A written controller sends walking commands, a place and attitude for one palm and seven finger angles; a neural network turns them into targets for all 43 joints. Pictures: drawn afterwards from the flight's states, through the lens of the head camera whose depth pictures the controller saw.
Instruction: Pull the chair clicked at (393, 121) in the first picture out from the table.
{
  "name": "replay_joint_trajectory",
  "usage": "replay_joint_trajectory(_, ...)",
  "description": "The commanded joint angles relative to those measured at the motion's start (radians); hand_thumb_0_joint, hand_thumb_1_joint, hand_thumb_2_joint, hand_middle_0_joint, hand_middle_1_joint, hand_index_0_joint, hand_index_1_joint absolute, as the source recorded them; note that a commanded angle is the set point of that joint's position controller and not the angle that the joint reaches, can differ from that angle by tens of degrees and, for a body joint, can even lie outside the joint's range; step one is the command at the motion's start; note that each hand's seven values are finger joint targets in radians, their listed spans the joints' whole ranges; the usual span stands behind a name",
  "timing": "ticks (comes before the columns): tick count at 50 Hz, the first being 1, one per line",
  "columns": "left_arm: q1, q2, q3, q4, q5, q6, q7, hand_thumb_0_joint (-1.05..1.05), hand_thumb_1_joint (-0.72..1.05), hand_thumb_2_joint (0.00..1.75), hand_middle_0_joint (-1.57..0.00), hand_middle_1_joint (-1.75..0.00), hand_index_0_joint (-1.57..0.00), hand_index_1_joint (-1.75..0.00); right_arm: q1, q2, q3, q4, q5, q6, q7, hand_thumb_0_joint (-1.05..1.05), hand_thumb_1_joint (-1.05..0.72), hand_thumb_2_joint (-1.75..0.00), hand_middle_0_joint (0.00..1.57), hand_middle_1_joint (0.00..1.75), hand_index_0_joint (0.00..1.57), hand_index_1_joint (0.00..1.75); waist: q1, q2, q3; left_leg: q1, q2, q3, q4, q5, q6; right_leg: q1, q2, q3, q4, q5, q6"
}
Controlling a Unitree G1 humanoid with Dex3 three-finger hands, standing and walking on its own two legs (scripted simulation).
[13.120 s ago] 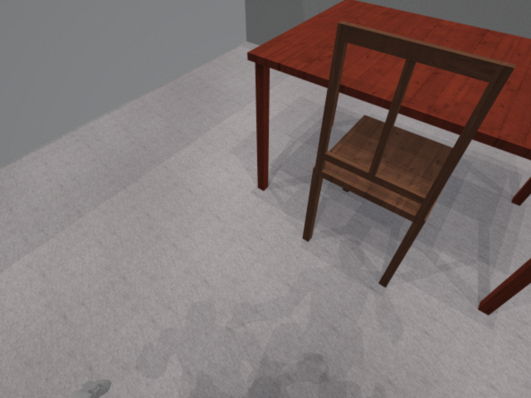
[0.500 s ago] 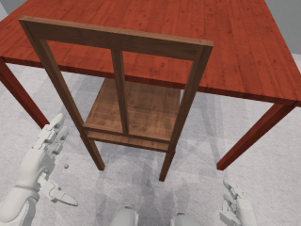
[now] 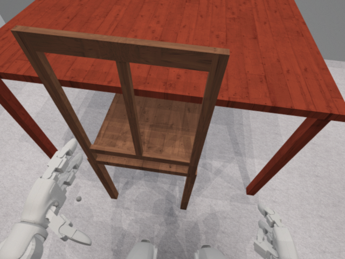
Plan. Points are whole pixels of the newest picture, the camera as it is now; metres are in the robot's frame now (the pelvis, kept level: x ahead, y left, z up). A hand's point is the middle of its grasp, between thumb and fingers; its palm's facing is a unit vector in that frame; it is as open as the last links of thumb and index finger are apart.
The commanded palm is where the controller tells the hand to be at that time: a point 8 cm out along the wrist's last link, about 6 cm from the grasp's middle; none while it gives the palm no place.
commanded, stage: aim the fingers beside a spindle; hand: left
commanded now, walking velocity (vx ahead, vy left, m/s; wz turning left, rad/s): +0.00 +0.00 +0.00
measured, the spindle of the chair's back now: (133, 118) +0.46 +0.13 +0.03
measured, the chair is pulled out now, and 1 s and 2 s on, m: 0.00 0.00 0.00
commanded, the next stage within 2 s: none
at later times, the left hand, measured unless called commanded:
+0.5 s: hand (99, 185) +0.27 +0.17 +0.03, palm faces -0.14 -0.99 -0.04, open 16.9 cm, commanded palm +0.26 +0.23 +0.03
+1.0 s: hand (118, 181) +0.29 +0.14 +0.01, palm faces -0.16 -0.99 -0.03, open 16.9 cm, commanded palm +0.28 +0.20 +0.02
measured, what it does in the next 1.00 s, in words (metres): stands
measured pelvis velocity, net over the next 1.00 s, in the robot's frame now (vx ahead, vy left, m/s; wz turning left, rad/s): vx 0.00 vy -0.01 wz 0.00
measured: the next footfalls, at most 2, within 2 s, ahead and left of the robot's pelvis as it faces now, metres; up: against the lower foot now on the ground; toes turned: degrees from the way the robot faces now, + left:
none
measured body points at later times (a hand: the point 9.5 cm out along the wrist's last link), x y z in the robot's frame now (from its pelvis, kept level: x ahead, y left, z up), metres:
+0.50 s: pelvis +0.00 -0.01 -0.01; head +0.08 +0.00 +0.44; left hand +0.27 +0.23 +0.04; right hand +0.17 -0.26 -0.09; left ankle +0.02 +0.11 -0.65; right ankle +0.01 -0.13 -0.65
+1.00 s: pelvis +0.00 -0.01 -0.02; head +0.09 +0.00 +0.42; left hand +0.29 +0.19 +0.02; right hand +0.17 -0.25 -0.10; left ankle +0.02 +0.11 -0.65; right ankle +0.01 -0.13 -0.65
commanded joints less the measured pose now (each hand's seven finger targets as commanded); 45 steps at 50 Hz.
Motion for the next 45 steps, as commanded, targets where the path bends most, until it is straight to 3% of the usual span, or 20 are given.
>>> replay_joint_trajectory(1,-0.109,0.140,0.101,-0.162,-0.026,-0.094,0.019,0.00,-0.50,0.30,-0.06,-0.08,-0.06,-0.08,-0.046,-0.145,-0.065,-0.134,-0.002,-0.050,-0.016,0.00,-0.90,-0.90,0.20,0.30,0.20,0.30,-0.005,0.021,-0.169,0.160,0.011,0.027,-0.168,0.208,0.018,0.058,-0.011,-0.039,-0.153,0.132,-0.040)
replay_joint_trajectory(4,-0.104,0.118,0.059,-0.117,-0.012,-0.064,-0.009,0.00,-0.50,0.30,-0.06,-0.08,-0.06,-0.08,-0.046,-0.153,-0.066,-0.142,0.003,-0.048,-0.017,0.00,-0.90,-0.90,0.20,0.30,0.20,0.30,-0.014,0.005,-0.167,0.144,0.009,0.037,-0.161,0.187,0.026,0.059,-0.014,-0.028,-0.164,0.122,-0.036)
replay_joint_trajectory(6,-0.164,0.129,0.054,-0.107,-0.009,-0.047,-0.023,0.00,-0.50,0.30,-0.06,-0.08,-0.06,-0.08,-0.040,-0.159,-0.064,-0.138,0.005,-0.046,-0.023,0.00,-0.90,-0.90,0.20,0.30,0.20,0.30,-0.023,-0.006,-0.165,0.128,0.008,0.038,-0.158,0.169,0.028,0.056,-0.018,-0.022,-0.170,0.107,-0.033)
replay_joint_trajectory(8,-0.220,0.138,0.053,-0.134,-0.009,-0.051,-0.026,0.00,-0.50,0.30,-0.06,-0.08,-0.06,-0.08,-0.040,-0.160,-0.063,-0.137,0.005,-0.051,-0.029,0.00,-0.90,-0.90,0.20,0.30,0.20,0.30,-0.024,0.020,-0.176,0.141,0.008,0.036,-0.154,0.165,0.029,0.047,-0.018,-0.019,-0.168,0.099,-0.035)
replay_joint_trajectory(12,-0.251,0.156,0.078,-0.185,-0.011,-0.081,0.007,0.00,-0.50,0.30,-0.06,-0.08,-0.06,-0.08,-0.036,-0.153,-0.063,-0.131,-0.003,-0.060,-0.030,0.00,-0.90,-0.90,0.20,0.30,0.20,0.30,-0.005,0.048,-0.247,0.174,0.010,0.033,-0.143,0.243,0.025,0.070,-0.019,-0.022,-0.137,0.171,-0.039)
replay_joint_trajectory(15,-0.202,0.165,0.113,-0.141,-0.008,-0.086,0.035,0.00,-0.50,0.30,-0.06,-0.08,-0.06,-0.08,-0.029,-0.146,-0.066,-0.120,-0.007,-0.054,-0.022,0.00,-0.90,-0.90,0.20,0.30,0.20,0.30,0.004,0.023,-0.262,0.164,0.011,0.038,-0.135,0.280,0.022,0.083,-0.016,-0.027,-0.124,0.211,-0.039)
replay_joint_trajectory(20,-0.145,0.102,0.051,-0.086,0.015,-0.055,0.035,0.00,-0.50,0.30,-0.06,-0.08,-0.06,-0.08,-0.031,-0.146,-0.072,-0.136,-0.003,-0.036,-0.009,0.00,-0.90,-0.90,0.20,0.30,0.20,0.30,0.005,0.024,-0.261,0.145,0.011,0.048,-0.135,0.297,0.020,0.077,-0.023,-0.028,-0.110,0.238,-0.037)
replay_joint_trajectory(22,-0.167,0.084,0.014,-0.110,0.016,-0.045,0.031,0.00,-0.50,0.30,-0.06,-0.08,-0.06,-0.08,-0.032,-0.149,-0.073,-0.144,0.000,-0.033,-0.006,0.00,-0.90,-0.90,0.20,0.30,0.20,0.30,-0.005,0.023,-0.260,0.152,0.012,0.047,-0.134,0.285,0.021,0.064,-0.025,-0.028,-0.113,0.234,-0.034)
replay_joint_trajectory(24,-0.188,0.095,0.021,-0.105,0.018,-0.043,0.039,0.00,-0.50,0.30,-0.06,-0.08,-0.06,-0.08,-0.027,-0.153,-0.074,-0.143,-0.003,-0.029,-0.009,0.00,-0.90,-0.90,0.20,0.30,0.20,0.30,-0.016,-0.029,-0.250,0.124,0.014,0.046,-0.122,0.274,0.025,0.063,-0.021,-0.023,-0.114,0.232,-0.032)
replay_joint_trajectory(29,-0.277,0.112,0.024,-0.166,0.028,-0.102,0.079,0.00,-0.50,0.30,-0.06,-0.08,-0.06,-0.08,-0.020,-0.151,-0.072,-0.131,-0.013,-0.035,-0.011,0.00,-0.90,-0.90,0.20,0.30,0.20,0.30,-0.019,0.005,-0.269,0.133,0.016,0.039,-0.101,0.287,0.023,0.029,-0.021,-0.024,-0.086,0.229,-0.037)
replay_joint_trajectory(32,-0.253,0.095,0.015,-0.163,0.037,-0.121,0.095,0.00,-0.50,0.30,-0.06,-0.08,-0.06,-0.08,-0.021,-0.145,-0.072,-0.130,-0.016,-0.034,-0.005,0.00,-0.90,-0.90,0.20,0.30,0.20,0.30,-0.011,0.030,-0.298,0.151,0.015,0.040,-0.095,0.313,0.020,0.028,-0.026,-0.024,-0.073,0.244,-0.039)
replay_joint_trajectory(39,-0.227,0.058,-0.030,-0.085,0.057,-0.067,0.090,0.00,-0.50,0.30,-0.06,-0.08,-0.06,-0.08,-0.024,-0.150,-0.073,-0.141,-0.010,-0.003,0.004,0.00,-0.90,-0.90,0.20,0.30,0.20,0.30,-0.018,-0.013,-0.285,0.107,0.017,0.045,-0.086,0.288,0.020,0.019,-0.026,-0.025,-0.065,0.240,-0.038)
replay_joint_trajectory(43,-0.323,0.032,-0.075,-0.132,0.063,-0.075,0.106,0.00,-0.50,0.30,-0.06,-0.08,-0.06,-0.08,-0.031,-0.147,-0.071,-0.148,-0.011,0.003,0.002,0.00,-0.90,-0.90,0.20,0.30,0.20,0.30,-0.032,0.002,-0.279,0.111,0.017,0.036,-0.082,0.249,0.021,-0.020,-0.028,-0.028,-0.063,0.195,-0.038)
replay_joint_trajectory(45,-0.354,0.059,-0.049,-0.135,0.070,-0.089,0.127,0.00,-0.50,0.30,-0.06,-0.08,-0.06,-0.08,-0.028,-0.149,-0.069,-0.144,-0.016,0.005,-0.001,0.00,-0.90,-0.90,0.20,0.30,0.20,0.30,-0.031,-0.012,-0.288,0.096,0.017,0.036,-0.071,0.245,0.023,-0.020,-0.026,-0.025,-0.057,0.189,-0.039)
